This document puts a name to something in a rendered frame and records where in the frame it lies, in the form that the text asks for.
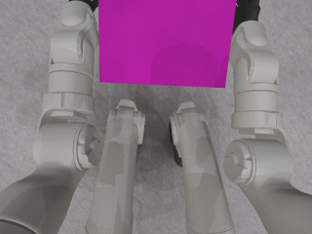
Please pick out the robot right hand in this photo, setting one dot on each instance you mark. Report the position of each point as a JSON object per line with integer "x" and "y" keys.
{"x": 246, "y": 10}

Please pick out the robot left upper arm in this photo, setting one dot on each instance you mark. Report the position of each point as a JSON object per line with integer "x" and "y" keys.
{"x": 38, "y": 203}

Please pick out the robot left hand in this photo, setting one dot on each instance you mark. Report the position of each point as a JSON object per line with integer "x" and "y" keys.
{"x": 93, "y": 4}

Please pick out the carton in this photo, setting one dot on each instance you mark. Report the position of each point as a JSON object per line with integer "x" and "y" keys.
{"x": 165, "y": 42}

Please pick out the robot right foot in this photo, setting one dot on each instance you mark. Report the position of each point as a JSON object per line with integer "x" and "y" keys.
{"x": 177, "y": 159}

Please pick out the robot right upper arm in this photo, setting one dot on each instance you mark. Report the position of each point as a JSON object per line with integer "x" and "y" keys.
{"x": 263, "y": 169}

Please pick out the robot right shin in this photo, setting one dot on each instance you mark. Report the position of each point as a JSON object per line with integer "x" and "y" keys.
{"x": 202, "y": 115}

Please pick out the robot right forearm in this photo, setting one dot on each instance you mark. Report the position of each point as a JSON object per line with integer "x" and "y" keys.
{"x": 256, "y": 84}

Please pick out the robot left forearm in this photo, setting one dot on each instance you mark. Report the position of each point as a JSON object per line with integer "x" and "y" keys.
{"x": 71, "y": 66}

